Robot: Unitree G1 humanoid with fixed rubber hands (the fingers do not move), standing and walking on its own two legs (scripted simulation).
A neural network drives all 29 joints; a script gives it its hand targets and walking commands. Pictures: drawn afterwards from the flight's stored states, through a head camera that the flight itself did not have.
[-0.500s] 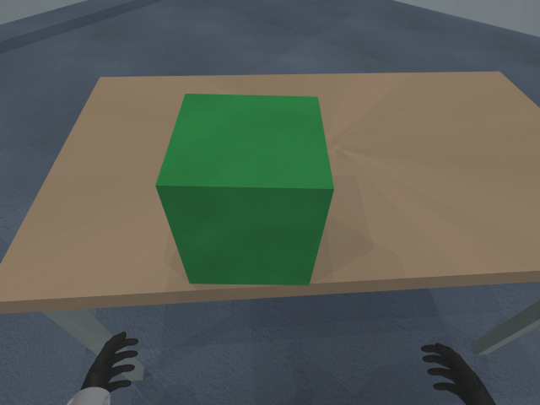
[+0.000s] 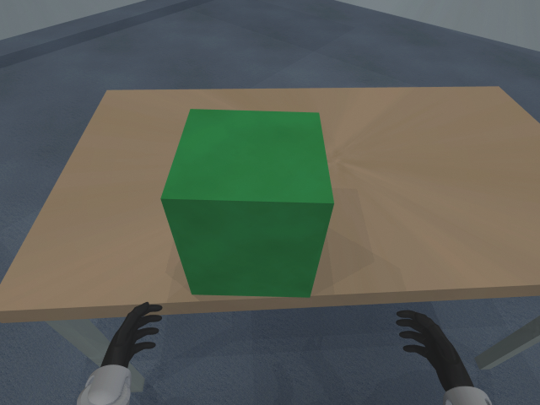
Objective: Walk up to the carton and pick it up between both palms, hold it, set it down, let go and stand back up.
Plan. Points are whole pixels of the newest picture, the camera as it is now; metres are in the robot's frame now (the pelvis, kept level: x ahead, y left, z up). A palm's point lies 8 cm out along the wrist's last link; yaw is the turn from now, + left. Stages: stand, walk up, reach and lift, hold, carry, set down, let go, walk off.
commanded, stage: reach and lift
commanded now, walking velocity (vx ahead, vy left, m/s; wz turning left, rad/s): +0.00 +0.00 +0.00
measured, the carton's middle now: (252, 207) +0.42 +0.05 +0.06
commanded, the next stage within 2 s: none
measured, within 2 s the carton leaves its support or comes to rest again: neither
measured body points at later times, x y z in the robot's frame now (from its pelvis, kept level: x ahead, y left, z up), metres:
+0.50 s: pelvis +0.01 +0.00 +0.00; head +0.03 +0.02 +0.45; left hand +0.25 +0.22 +0.02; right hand +0.23 -0.19 +0.04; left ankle +0.01 +0.14 -0.75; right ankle +0.01 -0.14 -0.75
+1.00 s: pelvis +0.01 +0.00 +0.00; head +0.02 +0.02 +0.45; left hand +0.29 +0.23 +0.07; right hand +0.30 -0.18 +0.09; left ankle +0.01 +0.14 -0.75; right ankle +0.01 -0.14 -0.75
